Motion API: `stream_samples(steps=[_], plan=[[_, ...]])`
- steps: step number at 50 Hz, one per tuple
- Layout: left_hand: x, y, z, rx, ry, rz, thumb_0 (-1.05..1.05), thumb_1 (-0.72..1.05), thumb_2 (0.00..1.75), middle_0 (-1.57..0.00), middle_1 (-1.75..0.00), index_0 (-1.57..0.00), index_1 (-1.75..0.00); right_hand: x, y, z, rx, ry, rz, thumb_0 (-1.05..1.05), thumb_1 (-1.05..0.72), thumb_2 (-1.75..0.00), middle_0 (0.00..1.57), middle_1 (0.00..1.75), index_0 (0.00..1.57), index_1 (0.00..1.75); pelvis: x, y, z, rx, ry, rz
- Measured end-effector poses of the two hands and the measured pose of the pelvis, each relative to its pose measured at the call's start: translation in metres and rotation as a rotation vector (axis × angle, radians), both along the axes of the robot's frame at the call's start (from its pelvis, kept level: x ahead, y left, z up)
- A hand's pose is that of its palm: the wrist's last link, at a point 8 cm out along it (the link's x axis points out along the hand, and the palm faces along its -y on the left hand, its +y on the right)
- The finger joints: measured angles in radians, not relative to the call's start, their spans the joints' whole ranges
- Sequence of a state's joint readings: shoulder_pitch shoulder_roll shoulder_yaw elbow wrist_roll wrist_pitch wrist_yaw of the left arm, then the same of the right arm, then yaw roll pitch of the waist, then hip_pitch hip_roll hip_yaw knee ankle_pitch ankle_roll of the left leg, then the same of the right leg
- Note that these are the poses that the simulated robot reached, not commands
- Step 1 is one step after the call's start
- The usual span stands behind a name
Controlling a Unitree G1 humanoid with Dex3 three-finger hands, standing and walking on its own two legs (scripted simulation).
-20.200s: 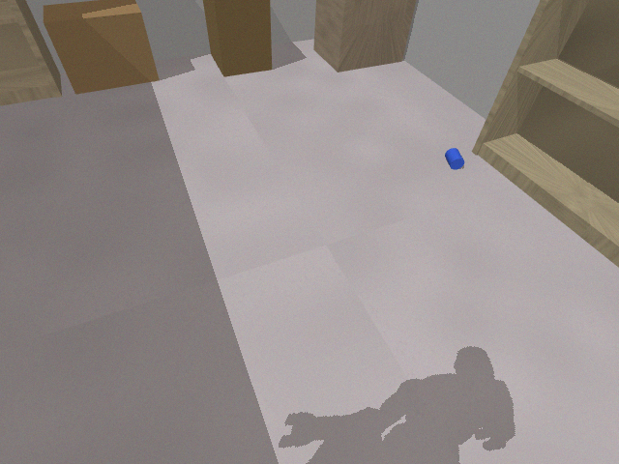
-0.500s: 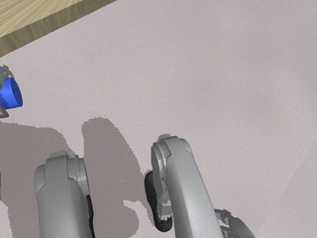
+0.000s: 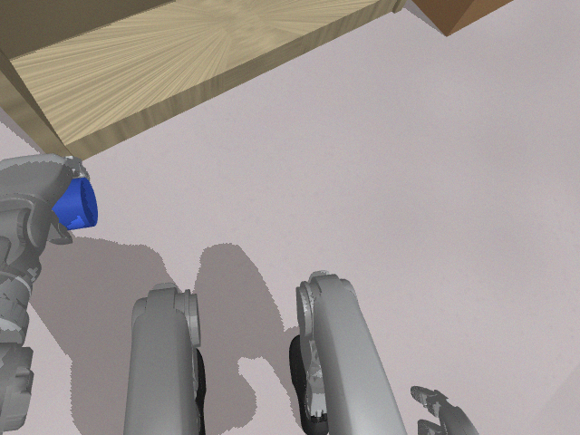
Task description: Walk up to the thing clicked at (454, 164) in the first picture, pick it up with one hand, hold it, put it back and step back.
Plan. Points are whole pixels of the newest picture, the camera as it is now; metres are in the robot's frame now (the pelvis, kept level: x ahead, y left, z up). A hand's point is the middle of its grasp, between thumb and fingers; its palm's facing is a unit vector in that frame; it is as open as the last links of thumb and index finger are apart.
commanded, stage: lift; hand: left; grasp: from above
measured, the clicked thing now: (53, 207) +0.44 +0.30 -0.13
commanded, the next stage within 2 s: hold in 1.16 s
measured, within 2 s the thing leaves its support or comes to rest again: neither
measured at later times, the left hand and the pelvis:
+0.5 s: hand out of the picture +0.37 +0.27 +0.11, palm faces -0.42 -0.14 -0.90, open 10.1 cm; pelvis +0.02 +0.00 +0.18, yaw +4 degrees
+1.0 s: hand out of the picture +0.38 +0.25 +0.22, palm faces -0.42 -0.14 -0.90, open 10.1 cm; pelvis +0.06 +0.00 +0.30, yaw +4 degrees
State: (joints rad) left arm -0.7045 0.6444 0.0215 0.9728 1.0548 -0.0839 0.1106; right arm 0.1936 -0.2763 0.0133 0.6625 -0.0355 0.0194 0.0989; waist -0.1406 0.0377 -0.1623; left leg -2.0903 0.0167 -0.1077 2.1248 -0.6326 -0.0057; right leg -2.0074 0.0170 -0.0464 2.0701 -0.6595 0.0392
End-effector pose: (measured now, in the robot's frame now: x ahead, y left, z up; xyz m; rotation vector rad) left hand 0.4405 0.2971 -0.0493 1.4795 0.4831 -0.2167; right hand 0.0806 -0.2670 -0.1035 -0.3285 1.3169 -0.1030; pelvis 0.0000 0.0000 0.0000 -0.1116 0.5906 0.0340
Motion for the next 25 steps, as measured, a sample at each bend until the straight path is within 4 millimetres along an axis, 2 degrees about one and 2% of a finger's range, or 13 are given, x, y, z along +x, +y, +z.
stream_samples(steps=[6,13,25], plan=[[-0.020,-0.001,0.045,-0.008,-0.013,0.011,0.01,0.04,0.36,-0.74,-0.42,-0.75,-0.40,0.023,0.003,0.034,-0.003,-0.081,-0.004,0.00,-0.90,-0.90,0.20,0.30,0.20,0.30,0.000,0.000,0.035,0.007,-0.025,0.011],[-0.042,-0.008,0.105,-0.029,-0.012,0.022,0.01,0.03,0.36,-0.74,-0.41,-0.75,-0.40,0.044,0.009,0.085,-0.003,-0.149,-0.013,0.00,-0.90,-0.90,0.20,0.30,0.20,0.30,0.003,0.000,0.088,0.021,-0.073,0.024],[-0.068,-0.020,0.213,-0.026,-0.007,0.045,0.01,0.03,0.36,-0.75,-0.40,-0.76,-0.39,0.059,0.015,0.178,0.013,-0.226,-0.054,0.01,-0.89,-0.90,0.20,0.30,0.20,0.30,0.018,0.000,0.183,0.055,-0.196,0.035]])
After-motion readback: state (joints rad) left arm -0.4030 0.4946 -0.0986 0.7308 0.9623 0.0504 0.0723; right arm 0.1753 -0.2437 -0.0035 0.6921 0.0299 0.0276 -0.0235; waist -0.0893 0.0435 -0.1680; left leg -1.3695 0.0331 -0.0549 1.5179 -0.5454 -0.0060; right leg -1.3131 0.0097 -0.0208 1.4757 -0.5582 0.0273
